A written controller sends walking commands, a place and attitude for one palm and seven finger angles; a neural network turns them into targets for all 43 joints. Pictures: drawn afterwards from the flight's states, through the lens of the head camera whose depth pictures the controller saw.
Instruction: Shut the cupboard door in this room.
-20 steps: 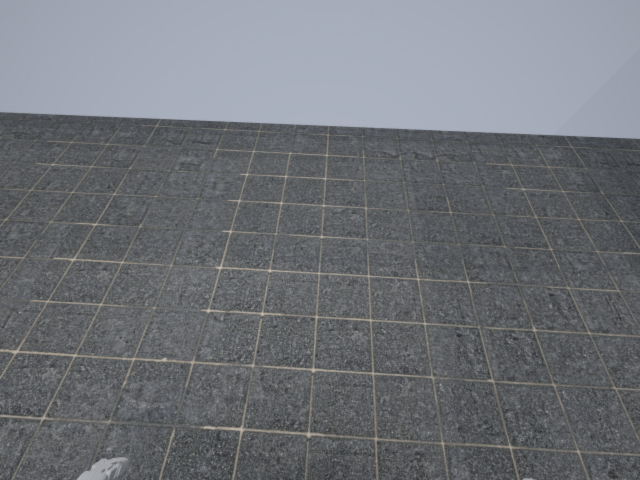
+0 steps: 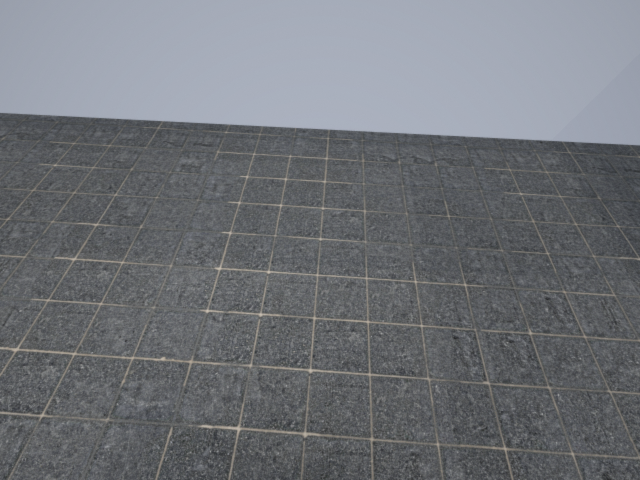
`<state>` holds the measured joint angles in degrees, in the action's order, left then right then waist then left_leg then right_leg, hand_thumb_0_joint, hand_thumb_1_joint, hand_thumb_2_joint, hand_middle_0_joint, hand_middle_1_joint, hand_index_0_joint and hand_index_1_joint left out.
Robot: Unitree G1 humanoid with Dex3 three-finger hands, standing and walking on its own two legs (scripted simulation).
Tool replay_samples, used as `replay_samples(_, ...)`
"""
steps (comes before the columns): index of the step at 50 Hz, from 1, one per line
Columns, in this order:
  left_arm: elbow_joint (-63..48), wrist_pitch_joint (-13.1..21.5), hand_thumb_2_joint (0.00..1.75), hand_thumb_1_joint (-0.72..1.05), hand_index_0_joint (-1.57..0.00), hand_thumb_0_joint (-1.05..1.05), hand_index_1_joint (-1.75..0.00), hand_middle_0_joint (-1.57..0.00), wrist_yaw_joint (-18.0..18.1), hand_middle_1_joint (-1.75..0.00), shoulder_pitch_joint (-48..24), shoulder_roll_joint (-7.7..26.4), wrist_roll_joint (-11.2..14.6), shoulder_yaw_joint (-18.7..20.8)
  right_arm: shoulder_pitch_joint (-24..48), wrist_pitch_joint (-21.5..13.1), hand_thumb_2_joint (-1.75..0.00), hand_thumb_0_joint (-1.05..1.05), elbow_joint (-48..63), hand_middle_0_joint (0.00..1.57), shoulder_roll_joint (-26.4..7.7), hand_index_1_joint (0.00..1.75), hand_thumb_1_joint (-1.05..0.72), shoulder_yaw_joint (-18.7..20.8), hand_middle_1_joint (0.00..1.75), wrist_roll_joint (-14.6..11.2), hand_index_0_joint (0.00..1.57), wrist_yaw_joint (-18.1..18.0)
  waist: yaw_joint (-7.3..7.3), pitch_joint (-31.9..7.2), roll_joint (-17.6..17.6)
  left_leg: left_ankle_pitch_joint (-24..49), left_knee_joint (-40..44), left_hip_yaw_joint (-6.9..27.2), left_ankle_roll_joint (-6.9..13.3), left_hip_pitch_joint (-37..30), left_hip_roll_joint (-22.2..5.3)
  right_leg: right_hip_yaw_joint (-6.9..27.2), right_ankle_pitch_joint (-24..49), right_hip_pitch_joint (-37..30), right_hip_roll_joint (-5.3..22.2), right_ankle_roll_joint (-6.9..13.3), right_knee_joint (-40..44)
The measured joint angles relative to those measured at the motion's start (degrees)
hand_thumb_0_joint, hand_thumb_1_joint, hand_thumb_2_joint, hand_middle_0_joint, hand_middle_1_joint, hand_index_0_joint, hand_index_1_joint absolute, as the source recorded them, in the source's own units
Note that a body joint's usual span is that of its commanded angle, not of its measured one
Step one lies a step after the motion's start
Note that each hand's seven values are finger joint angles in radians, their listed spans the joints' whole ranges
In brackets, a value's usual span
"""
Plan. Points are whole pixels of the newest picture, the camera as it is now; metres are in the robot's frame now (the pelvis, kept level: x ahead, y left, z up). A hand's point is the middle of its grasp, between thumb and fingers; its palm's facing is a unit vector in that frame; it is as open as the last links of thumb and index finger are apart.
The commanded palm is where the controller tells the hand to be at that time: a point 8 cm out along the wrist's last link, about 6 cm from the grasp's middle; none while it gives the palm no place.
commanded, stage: stand and wait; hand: left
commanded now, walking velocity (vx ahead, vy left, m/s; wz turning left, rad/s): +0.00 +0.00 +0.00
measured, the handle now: out of the picture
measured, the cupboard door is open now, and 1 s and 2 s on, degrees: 80 80 80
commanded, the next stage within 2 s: turn or walk to find it in 0.50 s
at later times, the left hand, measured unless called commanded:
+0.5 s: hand out of the picture +0.06 +0.24 -0.15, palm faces -0.03 -0.94 -0.34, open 7.4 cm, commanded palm none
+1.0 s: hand out of the picture +0.01 +0.21 -0.18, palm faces +0.10 -0.96 -0.25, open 7.4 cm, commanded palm none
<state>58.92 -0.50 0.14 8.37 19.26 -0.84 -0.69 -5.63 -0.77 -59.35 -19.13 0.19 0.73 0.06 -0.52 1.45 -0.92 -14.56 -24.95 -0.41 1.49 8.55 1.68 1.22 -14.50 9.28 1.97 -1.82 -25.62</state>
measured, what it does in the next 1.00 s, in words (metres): lifts its right foot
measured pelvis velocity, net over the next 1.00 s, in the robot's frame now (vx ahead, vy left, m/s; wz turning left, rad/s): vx -0.04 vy -0.01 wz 0.12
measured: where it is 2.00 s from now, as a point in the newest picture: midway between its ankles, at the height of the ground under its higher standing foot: outside the picture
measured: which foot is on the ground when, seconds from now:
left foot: down 0.00-1.00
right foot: down 0.00-0.88, up 0.90-1.00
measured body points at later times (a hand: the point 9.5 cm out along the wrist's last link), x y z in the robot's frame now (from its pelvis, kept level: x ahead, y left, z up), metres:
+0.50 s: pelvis -0.02 -0.01 +0.00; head -0.02 -0.01 +0.45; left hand +0.06 +0.29 -0.13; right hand +0.06 -0.31 -0.13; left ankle -0.01 +0.10 -0.74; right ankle -0.01 -0.14 -0.74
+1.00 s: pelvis -0.04 -0.01 -0.01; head +0.00 +0.01 +0.44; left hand +0.00 +0.26 -0.16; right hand +0.03 -0.24 -0.15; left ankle -0.01 +0.10 -0.74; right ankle -0.04 -0.14 -0.70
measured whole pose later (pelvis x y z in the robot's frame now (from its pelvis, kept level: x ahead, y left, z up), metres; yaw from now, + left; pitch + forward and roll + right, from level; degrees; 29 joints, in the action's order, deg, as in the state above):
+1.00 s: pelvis -0.04 -0.01 -0.01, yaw +7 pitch +1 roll +0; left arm 55.7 -3.4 1.6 10.2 14.3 -0.9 1.2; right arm -12.7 1.6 -56.7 -10.7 1.0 0.9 0.3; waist 0.8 4.1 -1.8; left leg -13.1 -31.7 5.6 1.8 19.1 4.2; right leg -0.5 -27.7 22.5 1.6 -2.1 -51.2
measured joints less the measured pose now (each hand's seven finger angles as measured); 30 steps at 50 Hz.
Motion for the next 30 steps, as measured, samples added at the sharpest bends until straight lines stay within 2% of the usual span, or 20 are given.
replay_samples(11,2.22,0.11,0.9,0.9,-0.21,0.01,-0.3,-0.2,-0.09,-0.3,0.31,0.73,0.04,0.22,-1.47,0.3,-0.9,0.0,-2.9,0.21,-0.93,0.3,-0.9,0.1,0.3,-0.23,0.21,0.04,0.28,0.55,0.5,1.79,1.86,0.25,-0.55,-0.49,-0.52,-0.26,1.74,-0.48,-0.5,0.5,1.8)
replay_samples(30,2.8,0.41,0.9,0.9,-0.21,0.01,-0.3,-0.2,-0.11,-0.3,-0.72,0.23,0.04,0.14,-1.76,0.26,-0.9,0.0,-4.13,0.21,-0.58,0.3,-0.9,0.01,0.3,-0.22,0.21,0.31,0.79,0.19,0.68,3.17,2.64,0.63,-1.14,0.28,-0.98,-0.65,2.94,0.25,-0.95,1.0,2.43)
